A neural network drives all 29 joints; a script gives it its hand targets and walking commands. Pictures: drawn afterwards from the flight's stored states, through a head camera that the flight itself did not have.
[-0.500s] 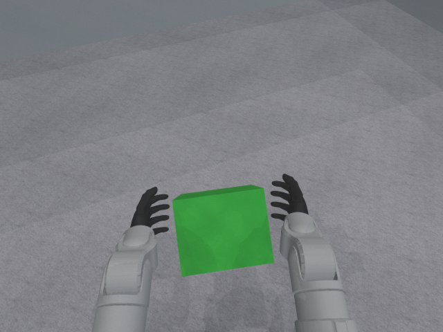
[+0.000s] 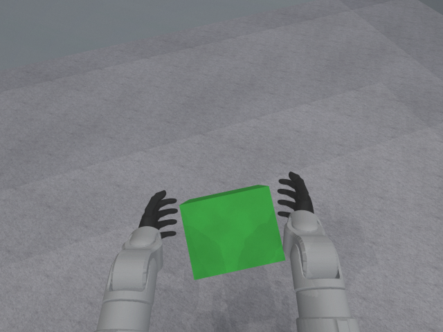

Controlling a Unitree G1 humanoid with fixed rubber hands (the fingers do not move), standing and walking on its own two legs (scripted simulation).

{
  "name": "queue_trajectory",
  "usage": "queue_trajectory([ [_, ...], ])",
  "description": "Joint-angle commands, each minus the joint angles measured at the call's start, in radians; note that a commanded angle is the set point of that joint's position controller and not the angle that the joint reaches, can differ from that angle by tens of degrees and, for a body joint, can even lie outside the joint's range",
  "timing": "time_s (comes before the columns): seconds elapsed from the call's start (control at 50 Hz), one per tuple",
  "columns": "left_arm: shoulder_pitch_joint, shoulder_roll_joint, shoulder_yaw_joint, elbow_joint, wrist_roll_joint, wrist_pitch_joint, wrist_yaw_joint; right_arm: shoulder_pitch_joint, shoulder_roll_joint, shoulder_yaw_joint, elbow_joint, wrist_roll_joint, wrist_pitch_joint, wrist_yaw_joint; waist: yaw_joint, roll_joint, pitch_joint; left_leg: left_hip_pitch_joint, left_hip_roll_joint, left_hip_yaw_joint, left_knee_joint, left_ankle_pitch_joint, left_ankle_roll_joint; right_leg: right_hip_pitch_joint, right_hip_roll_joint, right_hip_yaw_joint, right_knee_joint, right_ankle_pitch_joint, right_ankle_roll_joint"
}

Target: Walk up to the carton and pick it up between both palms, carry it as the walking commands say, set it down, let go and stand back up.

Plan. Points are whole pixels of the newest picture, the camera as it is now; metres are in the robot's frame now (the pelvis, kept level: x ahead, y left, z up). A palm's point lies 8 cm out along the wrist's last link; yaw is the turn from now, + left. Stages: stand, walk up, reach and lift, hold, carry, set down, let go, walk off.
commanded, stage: carry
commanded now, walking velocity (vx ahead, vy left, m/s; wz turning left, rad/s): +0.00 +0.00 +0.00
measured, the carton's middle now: (230, 225) +0.36 -0.01 -0.14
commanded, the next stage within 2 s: none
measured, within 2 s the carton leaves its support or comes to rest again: neither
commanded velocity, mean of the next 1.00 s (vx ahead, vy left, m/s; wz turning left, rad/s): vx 0.00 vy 0.00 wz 0.00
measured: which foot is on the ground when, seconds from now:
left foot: up 0.00-0.14, down 0.16-0.42, up 0.44-0.66, down 0.68-0.98, up 1.00-1.00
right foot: down 0.00-0.18, up 0.20-0.40, down 0.42-0.70, up 0.72-0.90, down 0.92-1.00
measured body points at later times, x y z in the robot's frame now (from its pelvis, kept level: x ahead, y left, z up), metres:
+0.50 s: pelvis +0.23 -0.02 +0.00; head +0.27 -0.04 +0.44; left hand +0.54 +0.12 +0.01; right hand +0.54 -0.16 +0.00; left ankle +0.10 +0.07 -0.66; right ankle +0.22 -0.11 -0.72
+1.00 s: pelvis +0.40 -0.01 +0.00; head +0.42 -0.01 +0.45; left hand +0.71 +0.13 +0.02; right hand +0.71 -0.15 +0.02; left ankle +0.33 +0.07 -0.70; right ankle +0.34 -0.12 -0.72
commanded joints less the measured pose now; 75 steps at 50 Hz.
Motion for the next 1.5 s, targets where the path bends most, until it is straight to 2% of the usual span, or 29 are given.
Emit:
queue_trajectory([
  [0.0, -0.609, -0.950, -0.670, -0.407, -0.267, -0.098, -0.246, -0.274, 1.034, 0.637, -0.024, 0.251, -0.055, 0.409, 0.057, -0.204, -0.629, -0.451, -0.060, 0.063, -0.193, 0.051, -0.006, 1.115, -0.215, 0.275, -0.011, 1.811, -0.091],
  [0.1, -0.617, -0.952, -0.699, -0.357, -0.252, -0.074, -0.250, -0.261, 1.015, 0.611, 0.012, 0.233, -0.044, 0.421, -0.020, -0.113, -0.588, 0.223, -0.070, 0.096, -0.627, 0.521, 0.014, 0.522, -0.127, 0.061, 0.109, 1.554, -0.004],
  [0.12, -0.599, -0.949, -0.696, -0.329, -0.237, -0.073, -0.252, -0.272, 1.003, 0.600, 0.030, 0.219, -0.047, 0.423, -0.049, 0.004, -0.637, 0.623, 0.075, -0.043, -0.581, 1.149, 0.081, 0.185, -0.076, -0.018, 0.259, 1.063, 0.051],
  [0.14, -0.645, -0.933, -0.686, -0.301, -0.239, -0.067, -0.252, -0.269, 0.987, 0.581, 0.056, 0.216, -0.050, 0.423, -0.077, 0.292, -0.650, 0.990, 0.304, -0.313, -0.427, 2.036, 0.236, -0.238, 0.050, -0.054, 0.540, 0.117, 0.093],
  [0.16, -0.633, -0.909, -0.660, -0.282, -0.237, -0.058, -0.257, -0.264, 0.942, 0.567, 0.073, 0.218, -0.044, 0.413, -0.075, 0.386, -0.641, 1.126, 0.391, -0.404, -0.372, 2.278, 0.312, -0.428, 0.088, -0.027, 0.658, -0.362, 0.074],
  [0.22, -0.612, -0.929, -0.646, -0.198, -0.253, -0.071, -0.264, -0.365, 0.923, 0.556, -0.051, 0.221, -0.076, 0.402, -0.062, 0.133, -0.419, 0.870, 0.353, -0.401, -0.435, 1.805, 0.263, -0.541, 0.013, 0.021, 0.403, -0.405, 0.005],
  [0.3, -0.551, -0.964, -0.602, -0.150, -0.285, -0.053, -0.269, -0.528, 0.919, 0.644, -0.243, 0.288, -0.073, 0.393, -0.022, 0.066, -0.429, 0.599, 0.261, -0.130, -0.372, 1.589, 0.142, -0.094, 0.037, -0.086, -0.105, 0.041, 0.017],
  [0.34, -0.506, -0.989, -0.589, -0.115, -0.270, -0.051, -0.267, -0.603, 0.900, 0.691, -0.298, 0.319, -0.074, 0.390, 0.023, 0.047, -0.548, 0.371, 0.195, 0.020, -0.140, 1.392, 0.076, 0.312, 0.038, -0.084, -0.323, 0.531, 0.024],
  [0.36, -0.507, -1.004, -0.607, -0.140, -0.287, -0.057, -0.267, -0.659, 0.895, 0.709, -0.347, 0.332, -0.071, 0.390, 0.028, -0.078, -0.589, 0.108, 0.116, 0.054, -0.004, 0.948, 0.019, 0.577, -0.101, 0.098, -0.241, 1.186, -0.051],
  [0.38, -0.523, -1.026, -0.628, -0.163, -0.308, -0.054, -0.266, -0.669, 0.926, 0.722, -0.366, 0.335, -0.070, 0.390, 0.000, -0.377, -0.635, -0.142, -0.037, 0.043, 0.143, 0.096, 0.002, 0.824, -0.273, 0.317, -0.137, 2.028, -0.140],
  [0.4, -0.540, -1.030, -0.615, -0.157, -0.299, -0.050, -0.260, -0.652, 0.942, 0.720, -0.331, 0.328, -0.066, 0.394, 0.012, -0.362, -0.677, -0.151, -0.049, -0.009, 0.185, -0.053, 0.016, 0.885, -0.337, 0.311, -0.132, 2.160, -0.190],
  [0.48, -0.587, -1.006, -0.622, -0.241, -0.287, -0.060, -0.262, -0.519, 0.993, 0.681, -0.192, 0.307, -0.051, 0.406, 0.032, -0.215, -0.517, -0.349, 0.016, -0.032, -0.076, -0.065, 0.035, 0.833, -0.265, 0.271, -0.127, 1.624, -0.174],
  [0.6, -0.519, -0.966, -0.653, -0.291, -0.248, -0.041, -0.238, -0.320, 0.961, 0.591, -0.091, 0.268, -0.033, 0.416, 0.012, -0.141, -0.595, -0.037, -0.031, 0.028, -0.522, 0.291, 0.026, 0.720, -0.166, 0.098, 0.006, 1.429, -0.099],
  [0.62, -0.544, -0.966, -0.672, -0.302, -0.254, -0.039, -0.239, -0.307, 0.966, 0.593, -0.084, 0.268, -0.034, 0.419, -0.019, -0.078, -0.629, 0.265, -0.008, 0.030, -0.646, 0.667, 0.041, 0.512, -0.111, 0.002, 0.079, 1.245, -0.047],
  [0.66, -0.650, -0.952, -0.685, -0.322, -0.272, -0.037, -0.242, -0.353, 0.944, 0.585, -0.062, 0.273, -0.038, 0.426, -0.044, 0.328, -0.699, 0.888, 0.329, -0.310, -0.439, 1.999, 0.240, -0.105, 0.058, -0.047, 0.337, -0.076, 0.037],
  [0.68, -0.592, -0.934, -0.657, -0.281, -0.255, -0.031, -0.243, -0.316, 0.919, 0.560, -0.036, 0.261, -0.037, 0.422, -0.037, 0.305, -0.677, 0.938, 0.398, -0.341, -0.408, 2.105, 0.279, -0.188, 0.051, -0.007, 0.341, -0.242, 0.033],
  [0.78, -0.588, -0.983, -0.636, -0.148, -0.265, -0.039, -0.255, -0.481, 0.918, 0.582, -0.139, 0.280, -0.065, 0.420, -0.017, 0.166, -0.476, 0.656, 0.278, -0.181, -0.413, 1.703, 0.186, -0.093, 0.027, -0.055, -0.091, -0.101, 0.013],
  [0.86, -0.542, -1.012, -0.601, -0.096, -0.261, -0.032, -0.257, -0.592, 0.890, 0.631, -0.236, 0.309, -0.058, 0.411, -0.002, 0.091, -0.578, 0.429, 0.200, -0.027, -0.266, 1.449, 0.085, 0.297, 0.008, -0.061, -0.218, 0.599, -0.014],
  [0.9, -0.514, -1.016, -0.631, -0.130, -0.288, -0.035, -0.257, -0.561, 0.906, 0.644, -0.228, 0.315, -0.052, 0.407, 0.019, -0.163, -0.639, 0.043, 0.093, 0.035, -0.077, 0.744, 0.026, 0.660, -0.172, 0.122, -0.108, 1.541, -0.108],
  [0.92, -0.521, -1.028, -0.647, -0.151, -0.290, -0.032, -0.258, -0.549, 0.949, 0.657, -0.221, 0.319, -0.047, 0.409, 0.026, -0.305, -0.596, -0.213, -0.018, 0.036, -0.081, 0.015, 0.022, 0.833, -0.272, 0.241, -0.116, 1.891, -0.173],
  [1.04, -0.531, -1.004, -0.638, -0.205, -0.265, -0.017, -0.245, -0.439, 0.947, 0.610, -0.158, 0.300, -0.027, 0.422, -0.001, -0.193, -0.564, 0.021, -0.015, 0.033, -0.568, 0.325, 0.051, 0.658, -0.151, 0.059, 0.015, 1.427, -0.086],
  [1.06, -0.546, -0.998, -0.655, -0.242, -0.275, -0.015, -0.243, -0.440, 0.932, 0.618, -0.181, 0.310, -0.028, 0.425, -0.020, -0.081, -0.623, 0.346, 0.040, 0.011, -0.622, 0.796, 0.065, 0.430, -0.096, -0.020, 0.106, 1.108, -0.028],
  [1.1, -0.624, -0.966, -0.660, -0.262, -0.271, -0.015, -0.235, -0.436, 0.926, 0.593, -0.123, 0.314, -0.031, 0.428, -0.034, 0.326, -0.655, 0.881, 0.358, -0.299, -0.427, 2.032, 0.239, -0.142, 0.062, -0.053, 0.325, -0.166, 0.021],
  [1.2, -0.613, -1.014, -0.684, -0.236, -0.292, -0.039, -0.244, -0.459, 0.944, 0.587, -0.157, 0.318, -0.065, 0.436, -0.016, 0.238, -0.489, 0.683, 0.278, -0.168, -0.424, 1.668, 0.172, -0.089, 0.027, -0.069, -0.082, -0.054, -0.008],
  [1.28, -0.561, -1.012, -0.617, -0.148, -0.261, -0.021, -0.250, -0.506, 0.906, 0.593, -0.177, 0.301, -0.043, 0.425, -0.007, 0.135, -0.554, 0.479, 0.230, -0.043, -0.338, 1.433, 0.090, 0.258, 0.027, -0.098, -0.222, 0.387, -0.037],
  [1.34, -0.510, -1.005, -0.626, -0.140, -0.263, -0.018, -0.251, -0.448, 0.915, 0.589, -0.136, 0.287, -0.029, 0.417, 0.010, -0.105, -0.611, 0.151, 0.103, -0.007, -0.197, 0.745, 0.024, 0.552, -0.176, 0.098, -0.114, 1.317, -0.160],
  [1.38, -0.527, -1.013, -0.632, -0.146, -0.257, -0.015, -0.256, -0.406, 0.951, 0.588, -0.098, 0.275, -0.018, 0.426, 0.013, -0.290, -0.541, -0.115, 0.024, -0.026, -0.327, 0.003, 0.031, 0.724, -0.279, 0.206, -0.114, 1.607, -0.209],
  [1.44, -0.565, -1.007, -0.616, -0.160, -0.257, -0.013, -0.251, -0.464, 0.944, 0.602, -0.138, 0.296, -0.027, 0.426, -0.005, -0.216, -0.548, 0.060, 0.019, 0.012, -0.591, 0.272, 0.039, 0.604, -0.186, 0.071, -0.050, 1.374, -0.115],
  [1.48, -0.556, -0.996, -0.620, -0.172, -0.252, -0.013, -0.245, -0.467, 0.919, 0.595, -0.137, 0.295, -0.029, 0.430, -0.015, -0.012, -0.609, 0.425, 0.163, -0.072, -0.519, 1.051, 0.092, 0.289, -0.089, -0.027, 0.021, 0.695, -0.034],
])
